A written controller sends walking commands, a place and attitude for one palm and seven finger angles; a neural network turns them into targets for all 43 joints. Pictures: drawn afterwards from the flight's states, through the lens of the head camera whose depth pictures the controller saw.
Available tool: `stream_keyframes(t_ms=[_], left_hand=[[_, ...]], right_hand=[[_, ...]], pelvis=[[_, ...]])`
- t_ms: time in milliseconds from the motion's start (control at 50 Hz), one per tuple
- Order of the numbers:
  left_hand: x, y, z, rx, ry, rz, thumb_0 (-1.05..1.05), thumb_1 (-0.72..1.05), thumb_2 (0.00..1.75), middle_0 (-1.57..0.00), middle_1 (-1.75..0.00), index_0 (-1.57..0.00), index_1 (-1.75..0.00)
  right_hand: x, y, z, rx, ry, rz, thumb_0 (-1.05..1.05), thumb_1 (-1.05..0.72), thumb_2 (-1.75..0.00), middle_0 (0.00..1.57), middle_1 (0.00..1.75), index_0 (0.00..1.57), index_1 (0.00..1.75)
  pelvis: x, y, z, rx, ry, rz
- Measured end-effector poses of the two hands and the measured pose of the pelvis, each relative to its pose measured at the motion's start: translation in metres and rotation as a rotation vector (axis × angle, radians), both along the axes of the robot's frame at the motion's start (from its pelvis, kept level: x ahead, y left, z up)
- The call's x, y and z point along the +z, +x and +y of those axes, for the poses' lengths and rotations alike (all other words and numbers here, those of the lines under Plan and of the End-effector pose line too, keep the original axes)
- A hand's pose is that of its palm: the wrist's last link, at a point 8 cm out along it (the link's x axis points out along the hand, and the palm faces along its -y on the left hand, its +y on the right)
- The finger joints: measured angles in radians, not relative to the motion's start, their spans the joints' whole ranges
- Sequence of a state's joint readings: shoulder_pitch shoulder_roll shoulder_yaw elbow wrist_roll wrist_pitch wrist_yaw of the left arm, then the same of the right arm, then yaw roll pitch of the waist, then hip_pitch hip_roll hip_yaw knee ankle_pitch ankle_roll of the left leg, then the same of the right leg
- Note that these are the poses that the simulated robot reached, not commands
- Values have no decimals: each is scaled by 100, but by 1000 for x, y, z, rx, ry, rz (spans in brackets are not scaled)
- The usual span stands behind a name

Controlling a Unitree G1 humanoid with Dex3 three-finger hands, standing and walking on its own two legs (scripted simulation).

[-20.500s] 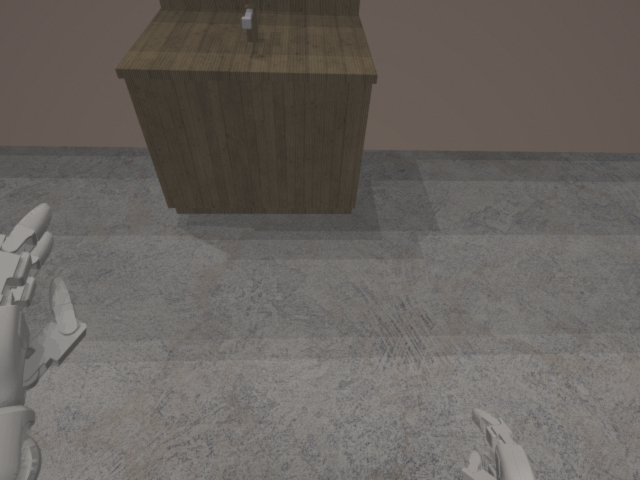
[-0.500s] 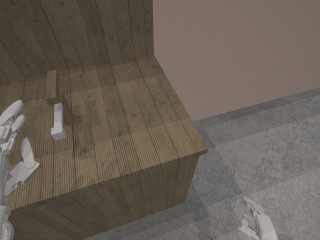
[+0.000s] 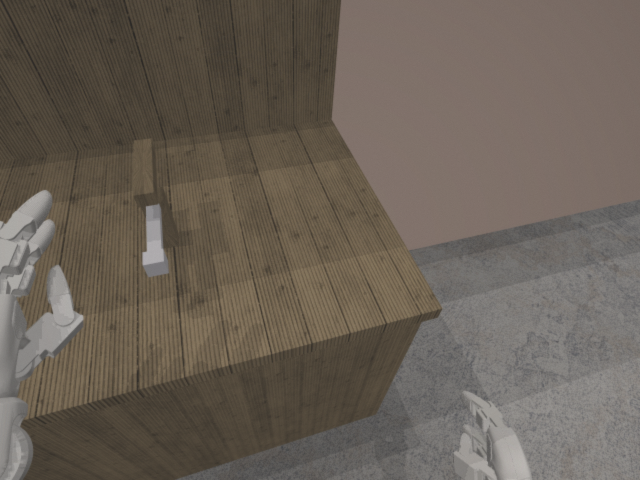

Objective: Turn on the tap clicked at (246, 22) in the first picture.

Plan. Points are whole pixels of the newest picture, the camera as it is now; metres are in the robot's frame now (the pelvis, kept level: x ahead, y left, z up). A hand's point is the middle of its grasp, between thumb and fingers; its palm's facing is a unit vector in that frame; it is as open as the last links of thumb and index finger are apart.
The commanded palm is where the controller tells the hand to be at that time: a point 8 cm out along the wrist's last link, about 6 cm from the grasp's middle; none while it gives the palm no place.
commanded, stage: come to a stop and stand still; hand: left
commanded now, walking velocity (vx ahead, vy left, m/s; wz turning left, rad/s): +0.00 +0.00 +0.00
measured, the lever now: (155, 262) +0.38 +0.27 +0.03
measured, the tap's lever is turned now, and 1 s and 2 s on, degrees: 0 0 0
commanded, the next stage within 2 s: look again from close up in 0.28 s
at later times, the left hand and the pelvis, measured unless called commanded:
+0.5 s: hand out of the picture +0.24 +0.31 +0.22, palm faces +0.54 -0.71 -0.45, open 7.4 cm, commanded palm +0.14 +0.29 +0.17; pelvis -0.02 +0.01 -0.01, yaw +0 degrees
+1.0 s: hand out of the picture +0.22 +0.28 +0.24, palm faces +0.52 -0.76 -0.38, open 7.4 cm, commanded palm +0.13 +0.28 +0.17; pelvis -0.03 +0.01 -0.01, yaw -1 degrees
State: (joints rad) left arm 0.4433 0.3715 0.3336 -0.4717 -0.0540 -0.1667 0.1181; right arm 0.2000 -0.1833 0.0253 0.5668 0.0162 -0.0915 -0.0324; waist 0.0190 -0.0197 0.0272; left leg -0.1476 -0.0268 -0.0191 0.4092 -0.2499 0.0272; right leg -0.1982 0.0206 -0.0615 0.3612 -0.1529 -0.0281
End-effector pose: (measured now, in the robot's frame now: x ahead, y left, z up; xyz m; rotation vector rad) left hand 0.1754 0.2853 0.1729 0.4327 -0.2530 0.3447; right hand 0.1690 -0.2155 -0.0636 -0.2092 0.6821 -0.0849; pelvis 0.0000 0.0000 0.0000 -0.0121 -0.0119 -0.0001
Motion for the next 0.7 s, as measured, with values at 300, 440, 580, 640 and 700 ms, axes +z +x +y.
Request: stream_keyframes(t_ms=[300, 440, 580, 640, 700], left_hand=[[4, 0, 11, -24, 28, -5, 1, 89, 90, -21, -30, -21, -30], [35, 11, 35, 17, 236, -100, 1, 88, 90, -22, -31, -22, -30], [42, 18, 23, -5, 139, -156, 1, 90, 90, -20, -30, -21, -30], [9, 10, -12, -134, 81, -12, 1, 90, 90, -20, -30, -20, -30], [-18, 1, -18, -171, 48, 92, 1, 89, 90, -21, -30, -21, -30]], right_hand=[[-8, -13, 9, -17, -6, 43, 1, -91, -90, 20, 30, 20, 30], [-14, -17, 9, 49, -27, 56, 1, -91, -90, 20, 30, 20, 30], [-20, -32, 3, 16, 66, 32, 1, -91, -90, 20, 30, 20, 30], [-20, -40, -1, -39, 79, 19, 1, -91, -90, 20, 30, 20, 30], [-18, -49, -4, -70, 54, 35, 1, -91, -90, 20, 30, 20, 30]], pelvis=[[0, -1, 15, 2, -2, 2], [-5, -12, 9, 17, -1, 0], [-5, -20, 12, -37, 8, -1], [-5, -19, 14, -51, 11, -7], [-4, -19, 9, -46, 14, -11]])
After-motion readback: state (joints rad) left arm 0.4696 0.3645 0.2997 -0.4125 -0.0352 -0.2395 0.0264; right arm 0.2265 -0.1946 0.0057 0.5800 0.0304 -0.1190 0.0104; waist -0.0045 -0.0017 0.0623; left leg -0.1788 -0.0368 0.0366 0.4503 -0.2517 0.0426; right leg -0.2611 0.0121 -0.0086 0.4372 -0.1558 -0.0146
